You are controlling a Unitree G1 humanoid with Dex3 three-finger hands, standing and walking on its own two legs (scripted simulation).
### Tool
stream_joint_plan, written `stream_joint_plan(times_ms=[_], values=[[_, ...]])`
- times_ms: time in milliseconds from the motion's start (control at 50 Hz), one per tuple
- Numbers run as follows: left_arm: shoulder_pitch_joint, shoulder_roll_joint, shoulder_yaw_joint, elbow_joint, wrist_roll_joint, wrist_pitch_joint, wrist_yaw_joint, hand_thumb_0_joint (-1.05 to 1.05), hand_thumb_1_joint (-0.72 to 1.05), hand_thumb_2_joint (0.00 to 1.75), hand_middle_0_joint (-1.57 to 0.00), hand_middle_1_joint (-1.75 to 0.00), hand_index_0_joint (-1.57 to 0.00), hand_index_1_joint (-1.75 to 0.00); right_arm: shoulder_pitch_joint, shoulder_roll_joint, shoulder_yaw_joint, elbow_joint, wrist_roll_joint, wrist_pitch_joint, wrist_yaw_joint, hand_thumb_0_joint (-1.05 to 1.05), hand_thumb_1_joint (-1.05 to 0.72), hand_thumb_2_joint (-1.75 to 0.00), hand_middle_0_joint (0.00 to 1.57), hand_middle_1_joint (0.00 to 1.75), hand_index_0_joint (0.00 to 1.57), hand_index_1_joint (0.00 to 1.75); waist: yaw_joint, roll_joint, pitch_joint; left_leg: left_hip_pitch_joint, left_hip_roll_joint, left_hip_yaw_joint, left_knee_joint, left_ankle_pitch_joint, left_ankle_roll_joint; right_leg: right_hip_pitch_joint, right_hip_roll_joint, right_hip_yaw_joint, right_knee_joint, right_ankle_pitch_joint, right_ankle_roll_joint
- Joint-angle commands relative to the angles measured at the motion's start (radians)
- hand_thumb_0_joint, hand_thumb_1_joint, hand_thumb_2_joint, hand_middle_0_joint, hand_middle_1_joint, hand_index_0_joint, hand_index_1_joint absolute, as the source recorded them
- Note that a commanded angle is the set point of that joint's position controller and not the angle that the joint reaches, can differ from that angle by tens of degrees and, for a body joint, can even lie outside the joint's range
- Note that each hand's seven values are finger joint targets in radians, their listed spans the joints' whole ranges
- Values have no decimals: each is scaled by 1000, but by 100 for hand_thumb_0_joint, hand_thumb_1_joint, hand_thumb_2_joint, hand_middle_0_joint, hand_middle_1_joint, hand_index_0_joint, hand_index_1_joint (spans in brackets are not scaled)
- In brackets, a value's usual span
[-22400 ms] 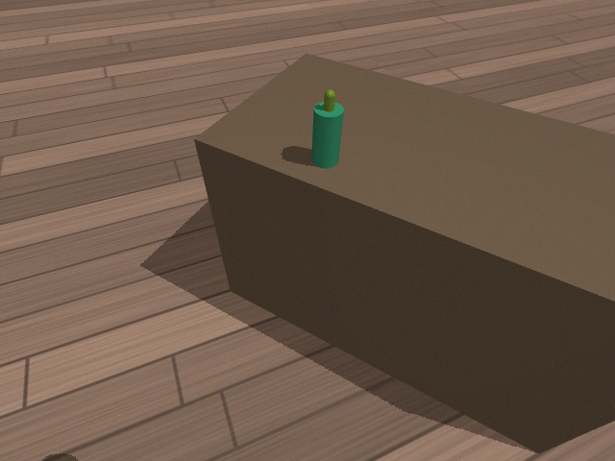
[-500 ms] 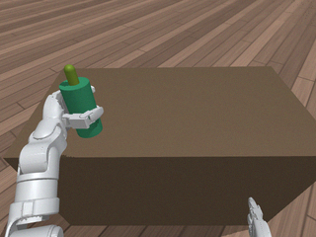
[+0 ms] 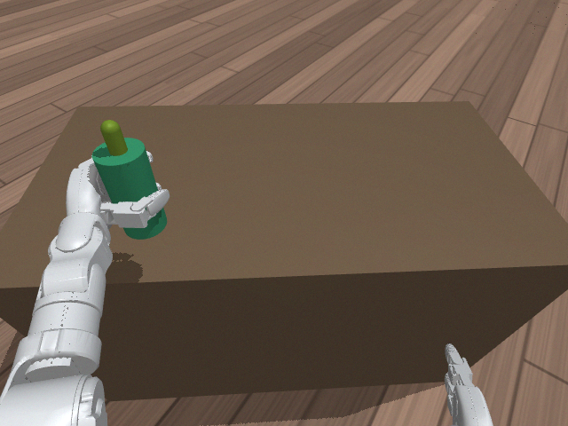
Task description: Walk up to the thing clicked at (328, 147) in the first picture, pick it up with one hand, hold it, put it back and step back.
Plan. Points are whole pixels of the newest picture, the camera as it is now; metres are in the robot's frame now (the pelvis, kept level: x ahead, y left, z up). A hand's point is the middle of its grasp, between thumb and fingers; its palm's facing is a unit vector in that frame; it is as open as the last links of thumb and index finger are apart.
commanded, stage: crouch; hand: left
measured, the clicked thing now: (129, 179) +0.42 +0.20 +0.15
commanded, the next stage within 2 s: lower in 0.46 s
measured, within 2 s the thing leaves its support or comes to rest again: rests again in 1.28 s
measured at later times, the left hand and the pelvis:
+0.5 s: hand (145, 197) +0.44 +0.19 +0.09, palm faces +0.17 -0.98 -0.01, open 8.8 cm; pelvis +0.00 +0.00 -0.01, yaw +0 degrees
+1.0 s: hand (156, 215) +0.46 +0.19 +0.04, palm faces +0.16 -0.99 +0.00, open 8.8 cm; pelvis +0.00 +0.00 -0.03, yaw -1 degrees
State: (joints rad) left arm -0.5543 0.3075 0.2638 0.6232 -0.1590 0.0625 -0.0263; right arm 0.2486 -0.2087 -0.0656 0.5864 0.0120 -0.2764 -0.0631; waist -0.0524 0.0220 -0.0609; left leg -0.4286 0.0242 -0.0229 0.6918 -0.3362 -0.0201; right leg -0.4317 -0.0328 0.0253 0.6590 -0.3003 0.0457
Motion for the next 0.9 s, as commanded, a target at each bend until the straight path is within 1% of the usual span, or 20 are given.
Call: stream_joint_plan(times_ms=[0, 40, 80, 100, 120, 160, 220, 260, 300, 360, 420, 460, 480, 500, 560, 680, 740, 800, 820, 880], values=[[-551, 251, 70, -279, -19, -151, 3, 0, 28, 128, -130, -142, -132, -142, -52, -179, -80, -216, 1, -28, -8, 0, 56, -5, 5, 5, 5, 5, -11, 21, -378, 182, -13, 27, -71, 298, 20, 97, 36, -62, -52, 274, -42], [-615, 289, 93, -312, -14, -187, 11, 0, 28, 128, -130, -142, -132, -142, -65, -157, -58, -226, -2, -17, -9, 0, 55, -5, 5, 5, 5, 5, -2, 15, -421, 157, -15, 26, -61, 282, 23, 122, 30, -55, -41, 271, -39], [-641, 273, 75, -318, -11, -218, 19, 0, 24, 128, -128, -142, -130, -142, -96, -139, -41, -264, -3, -4, -13, 0, 54, -5, 5, 5, 5, 5, 7, 24, -449, 154, -16, 25, -52, 285, 21, 129, 28, -52, -28, 269, -41], [-665, 314, 96, -338, -9, -233, 24, 0, 22, 126, -127, -140, -129, -140, -108, -154, -53, -269, -3, 4, -17, 0, 54, -5, 5, 5, 5, 5, 9, 44, -472, 159, -18, 28, -43, 289, 21, 131, 27, -48, -25, 274, -41], [-650, 285, 82, -292, -8, -240, 24, 0, 21, 126, -127, -139, -129, -139, -107, -160, -50, -302, -7, 11, -20, 0, 53, -6, 5, 5, 5, 5, -3, 16, -487, 159, -15, 26, -37, 295, 22, 138, 29, -48, -22, 280, -39], [-614, 270, 71, -218, -3, -250, 24, 0, 23, 127, -127, -140, -129, -140, -64, -122, -24, -250, -7, 34, -18, 0, 53, -6, 5, 5, 5, 5, 2, 45, -436, 118, -18, 30, -37, 273, 21, 110, 27, -43, -18, 262, -42], [-645, 319, 85, -208, 6, -271, 22, 0, 27, 129, -129, -141, -130, -141, -49, -159, -57, -261, -8, 61, -23, 0, 54, -5, 5, 5, 5, 5, -13, 79, -433, 123, -18, 32, -31, 265, 18, 85, 26, -43, -14, 256, -44], [-590, 271, 57, -117, 10, -263, 10, 0, 29, 129, -130, -141, -131, -141, 9, -132, -40, -220, -10, 76, -16, 0, 54, -5, 5, 5, 5, 5, -20, 87, -390, 127, -9, 26, -25, 291, 14, 30, 32, -51, -12, 259, -49], [-574, 272, 65, -55, 5, -268, -4, 0, 29, 128, -130, -140, -131, -141, -7, -160, -65, -244, -9, 82, -13, 0, 54, -5, 5, 5, 5, 5, -35, 51, -374, 100, -7, 27, -21, 271, 19, 14, 34, -51, -14, 251, -47], [-612, 274, 58, -70, 5, -283, -17, 0, 28, 128, -131, -141, -132, -142, -19, -117, -26, -255, -6, 91, -3, 0, 55, -5, 5, 5, 5, 5, -25, 66, -355, 80, -8, 29, -20, 234, 21, -11, 37, -53, -6, 223, -47], [-634, 289, 73, -56, -9, -299, -18, 0, 30, 128, -130, -140, -131, -141, -30, -155, -51, -313, -6, 93, -8, 0, 55, -5, 5, 5, 5, 5, -43, 7, -389, 61, -11, 29, -12, 197, 32, 10, 36, -50, -1, 209, -40], [-666, 280, 57, -86, -10, -312, -21, 0, 29, 129, -130, -141, -132, -142, -42, -149, -36, -349, -6, 94, -8, 0, 54, -5, 5, 5, 5, 5, -45, 31, -430, 80, -13, 31, -1, 197, 31, 12, 34, -46, 6, 207, -41], [-700, 331, 81, -132, -6, -322, -16, 0, 28, 127, -129, -140, -130, -140, -31, -176, -60, -349, -7, 101, -13, 0, 54, -5, 5, 5, 5, 5, -38, 41, -500, 102, -12, 30, 6, 219, 31, 33, 33, -42, 14, 230, -41], [-710, 322, 70, -125, -1, -325, -17, 0, 30, 126, -129, -138, -130, -139, -39, -162, -47, -376, -6, 102, -14, 0, 54, -5, 5, 5, 5, 5, -43, 29, -502, 89, -15, 32, 14, 229, 33, 45, 31, -40, 18, 245, -38], [-699, 345, 93, -104, 0, -338, -12, 0, 27, 124, -128, -138, -128, -138, -8, -156, -43, -367, -8, 116, -13, 0, 52, -6, 5, 5, 5, 5, -40, 40, -498, 69, -18, 30, 34, 265, 33, 40, 28, -35, 34, 282, -39], [-600, 310, 97, 51, 14, -363, -11, 0, 31, 126, -129, -139, -130, -140, -1, -137, -42, -360, -15, 133, 4, 0, 53, -6, 5, 5, 5, 5, -42, 46, -400, -14, -18, 31, 50, 207, 30, -50, 31, -41, 49, 215, -46], [-673, 347, 109, -15, 27, -391, -8, 0, 33, 125, -128, -138, -129, -138, 20, -156, -61, -385, -21, 138, 12, 0, 54, -5, 5, 5, 5, 5, -56, 91, -453, 20, -9, 23, 72, 239, 25, -85, 36, -46, 70, 225, -52], [-661, 291, 74, 19, 24, -410, -26, 0, 30, 126, -129, -140, -130, -140, 3, -135, -36, -441, -22, 135, 22, 0, 52, -6, 5, 5, 5, 5, -61, 63, -487, -7, -5, 17, 96, 255, 24, -70, 39, -48, 89, 240, -51], [-677, 356, 110, -24, 23, -423, -25, 0, 30, 125, -128, -138, -129, -139, 11, -147, -45, -436, -21, 137, 19, 0, 52, -6, 5, 5, 5, 5, -56, 68, -520, -13, -5, 17, 99, 252, 26, -53, 37, -47, 99, 244, -51], [-675, 305, 80, 9, 15, -433, -30, 0, 28, 124, -127, -138, -128, -139, -8, -154, -44, -519, -24, 139, 21, 0, 52, -6, 5, 5, 5, 5, -74, 76, -569, 3, -2, 17, 120, 272, 24, -64, 39, -47, 117, 254, -52]])
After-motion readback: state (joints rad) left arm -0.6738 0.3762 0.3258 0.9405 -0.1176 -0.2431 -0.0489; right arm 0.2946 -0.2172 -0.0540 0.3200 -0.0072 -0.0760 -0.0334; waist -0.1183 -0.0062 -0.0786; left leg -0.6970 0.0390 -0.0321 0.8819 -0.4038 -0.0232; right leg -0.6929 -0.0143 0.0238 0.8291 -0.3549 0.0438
